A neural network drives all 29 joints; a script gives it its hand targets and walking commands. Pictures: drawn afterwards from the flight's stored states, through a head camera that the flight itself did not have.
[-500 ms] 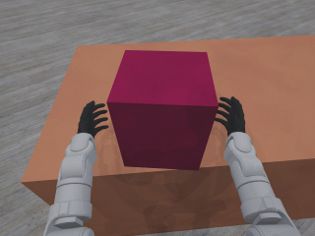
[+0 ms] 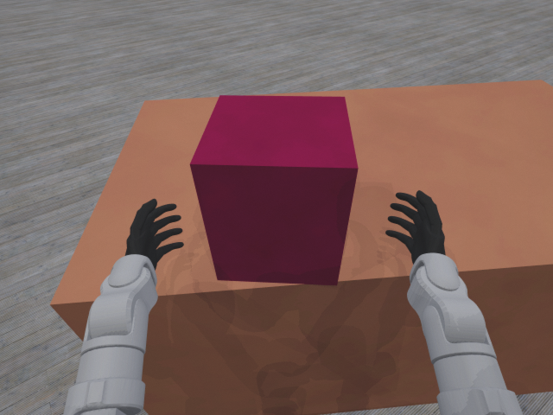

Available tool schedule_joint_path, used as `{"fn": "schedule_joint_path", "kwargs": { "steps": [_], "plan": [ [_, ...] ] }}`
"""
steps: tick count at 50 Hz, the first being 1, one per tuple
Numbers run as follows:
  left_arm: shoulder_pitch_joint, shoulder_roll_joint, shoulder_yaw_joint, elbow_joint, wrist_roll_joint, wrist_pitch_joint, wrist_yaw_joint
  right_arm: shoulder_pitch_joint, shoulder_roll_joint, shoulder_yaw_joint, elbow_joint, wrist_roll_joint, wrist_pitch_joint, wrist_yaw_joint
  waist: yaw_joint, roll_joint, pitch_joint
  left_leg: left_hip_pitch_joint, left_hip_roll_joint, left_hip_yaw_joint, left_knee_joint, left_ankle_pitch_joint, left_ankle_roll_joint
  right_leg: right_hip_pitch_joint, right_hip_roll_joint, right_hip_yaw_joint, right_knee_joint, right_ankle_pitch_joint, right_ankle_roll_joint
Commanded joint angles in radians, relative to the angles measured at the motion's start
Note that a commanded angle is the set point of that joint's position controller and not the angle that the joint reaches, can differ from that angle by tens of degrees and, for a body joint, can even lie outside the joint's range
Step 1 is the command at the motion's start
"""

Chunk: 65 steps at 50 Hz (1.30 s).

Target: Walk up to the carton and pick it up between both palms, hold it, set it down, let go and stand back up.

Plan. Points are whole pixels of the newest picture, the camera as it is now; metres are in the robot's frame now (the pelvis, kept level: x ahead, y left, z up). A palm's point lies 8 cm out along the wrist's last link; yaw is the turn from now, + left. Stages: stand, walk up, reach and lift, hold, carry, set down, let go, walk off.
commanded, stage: set down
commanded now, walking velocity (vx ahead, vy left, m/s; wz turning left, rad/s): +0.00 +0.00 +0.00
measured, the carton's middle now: (279, 191) +0.45 -0.02 +0.10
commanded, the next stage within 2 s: none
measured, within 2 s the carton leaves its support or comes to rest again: neither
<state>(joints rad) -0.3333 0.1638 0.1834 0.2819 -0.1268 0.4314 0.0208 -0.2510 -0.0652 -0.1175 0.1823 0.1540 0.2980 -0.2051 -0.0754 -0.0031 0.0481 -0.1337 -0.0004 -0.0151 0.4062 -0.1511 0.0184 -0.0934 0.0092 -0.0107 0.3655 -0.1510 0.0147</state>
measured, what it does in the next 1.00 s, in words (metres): stands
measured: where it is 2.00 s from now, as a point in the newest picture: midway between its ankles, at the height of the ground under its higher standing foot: outside the picture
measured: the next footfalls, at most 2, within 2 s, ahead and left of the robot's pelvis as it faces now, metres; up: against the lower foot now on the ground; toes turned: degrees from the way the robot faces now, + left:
none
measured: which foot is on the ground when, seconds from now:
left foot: down 0.00-1.00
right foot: down 0.00-1.00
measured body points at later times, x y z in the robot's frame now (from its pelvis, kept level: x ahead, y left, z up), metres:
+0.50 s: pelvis +0.00 +0.00 +0.00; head -0.02 +0.01 +0.45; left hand +0.27 +0.22 +0.09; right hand +0.24 -0.20 +0.11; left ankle +0.05 +0.11 -0.74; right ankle +0.04 -0.12 -0.74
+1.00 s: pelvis +0.03 +0.00 +0.00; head +0.01 +0.01 +0.45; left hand +0.26 +0.22 +0.06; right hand +0.23 -0.21 +0.08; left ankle +0.05 +0.11 -0.74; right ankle +0.04 -0.12 -0.74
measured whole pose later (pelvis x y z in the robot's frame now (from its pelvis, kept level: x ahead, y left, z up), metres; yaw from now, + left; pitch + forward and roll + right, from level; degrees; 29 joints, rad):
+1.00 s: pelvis +0.03 +0.00 +0.00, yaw +0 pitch -5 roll -1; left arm 0.23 0.18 0.15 -0.22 -0.20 0.46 -0.01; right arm 0.30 -0.07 -0.06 -0.39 0.17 0.46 -0.17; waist -0.04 0.00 0.05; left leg -0.13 0.00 -0.01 0.41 -0.19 0.02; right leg -0.09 0.01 0.00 0.36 -0.18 0.01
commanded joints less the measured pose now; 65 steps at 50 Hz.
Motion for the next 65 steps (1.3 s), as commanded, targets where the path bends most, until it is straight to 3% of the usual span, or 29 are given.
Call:
{"fn": "schedule_joint_path", "kwargs": {
  "steps": [1,10,16,23,30,35,44,54,65],
  "plan": [
    [-0.207,0.192,-0.084,-0.366,-0.046,-0.011,-0.018,-0.159,-0.13,0.106,-0.345,0.116,-0.003,0.001,0.111,-0.019,-0.259,0.058,-0.002,0.062,-0.158,-0.078,-0.006,-0.034,0.034,0.026,-0.087,-0.048,-0.009],
    [0.051,0.212,-0.088,-0.629,-0.084,0.028,-0.028,0.104,-0.112,0.115,-0.595,0.121,0.058,0.001,0.133,0.007,-0.199,0.079,0.017,0.069,-0.19,-0.118,-0.009,-0.079,0.029,0.033,-0.109,-0.115,-0.025],
    [0.148,0.229,-0.103,-0.707,-0.102,0.015,-0.036,0.226,-0.076,0.134,-0.713,0.116,0.108,0.011,0.154,0.023,-0.162,0.066,0.036,0.052,-0.21,-0.209,-0.009,-0.092,0.013,0.044,-0.112,-0.157,-0.03],
    [0.236,0.223,-0.12,-0.766,-0.111,0.032,-0.057,0.358,-0.071,0.134,-0.784,0.118,0.147,0.007,0.143,0.028,-0.123,0.113,0.048,0.02,-0.192,-0.256,-0.012,-0.144,-0.014,0.051,-0.123,-0.182,-0.045],
    [0.311,0.212,-0.114,-0.756,-0.078,0.034,-0.064,0.423,-0.093,0.123,-0.794,0.094,0.156,0.022,0.146,0.09,-0.071,-0.082,0.101,0.008,-0.272,-0.367,-0.001,0.053,0.037,0.038,-0.055,-0.117,-0.007],
    [0.357,0.228,-0.108,-0.769,-0.079,0.021,-0.056,0.452,-0.101,0.107,-0.808,0.086,0.137,0.036,0.154,0.074,-0.066,-0.058,0.087,0.016,-0.255,-0.322,-0.008,0.025,0.024,0.041,-0.064,-0.135,-0.012],
    [0.423,0.23,-0.105,-0.705,-0.055,0.0,-0.058,0.501,-0.105,0.096,-0.712,0.045,0.127,0.055,0.137,0.064,-0.014,-0.005,0.062,0.031,-0.225,-0.26,-0.019,-0.04,0.003,0.05,-0.087,-0.166,-0.023],
    [0.522,0.199,-0.111,-0.633,-0.02,-0.025,-0.069,0.586,-0.142,0.087,-0.623,0.016,0.095,0.082,0.113,0.07,0.004,0.091,0.037,0.046,-0.176,-0.054,-0.05,-0.082,0.001,0.05,-0.117,-0.1,-0.042],
    [0.641,0.173,-0.122,-0.564,0.012,-0.089,-0.062,0.667,-0.199,0.078,-0.544,-0.017,-0.015,0.121,0.102,0.078,-0.007,0.165,0.026,0.05,-0.109,0.216,-0.079,-0.076,0.025,0.036,-0.118,0.031,-0.055]
  ]
}}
